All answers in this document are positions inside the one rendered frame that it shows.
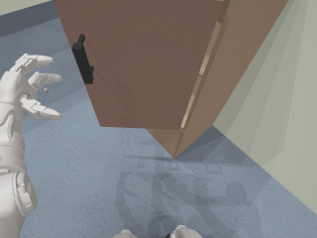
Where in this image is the cupboard door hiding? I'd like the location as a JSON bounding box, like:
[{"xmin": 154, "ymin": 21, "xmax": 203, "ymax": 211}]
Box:
[{"xmin": 53, "ymin": 0, "xmax": 224, "ymax": 130}]

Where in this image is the robot shin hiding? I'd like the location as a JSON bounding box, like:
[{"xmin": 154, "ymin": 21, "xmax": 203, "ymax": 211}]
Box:
[
  {"xmin": 174, "ymin": 225, "xmax": 186, "ymax": 231},
  {"xmin": 121, "ymin": 229, "xmax": 132, "ymax": 234}
]

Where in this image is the right robot shin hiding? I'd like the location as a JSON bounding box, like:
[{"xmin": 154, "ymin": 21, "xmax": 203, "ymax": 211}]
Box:
[{"xmin": 174, "ymin": 225, "xmax": 186, "ymax": 231}]

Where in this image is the left robot upper arm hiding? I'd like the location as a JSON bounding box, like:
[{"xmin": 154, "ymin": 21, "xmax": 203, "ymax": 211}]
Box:
[{"xmin": 0, "ymin": 172, "xmax": 38, "ymax": 238}]

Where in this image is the left robot forearm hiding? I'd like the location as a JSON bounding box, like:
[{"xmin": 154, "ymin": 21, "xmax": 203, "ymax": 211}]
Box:
[{"xmin": 0, "ymin": 103, "xmax": 27, "ymax": 177}]

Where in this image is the left robot shin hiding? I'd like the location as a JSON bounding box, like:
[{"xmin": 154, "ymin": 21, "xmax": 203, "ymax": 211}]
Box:
[{"xmin": 121, "ymin": 229, "xmax": 132, "ymax": 234}]

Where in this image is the handle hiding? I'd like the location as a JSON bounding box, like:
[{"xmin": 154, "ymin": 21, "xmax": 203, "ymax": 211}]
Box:
[{"xmin": 71, "ymin": 34, "xmax": 94, "ymax": 84}]

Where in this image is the left robot hand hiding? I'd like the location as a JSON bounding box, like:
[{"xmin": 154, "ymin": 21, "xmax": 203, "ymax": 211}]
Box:
[{"xmin": 0, "ymin": 54, "xmax": 62, "ymax": 120}]

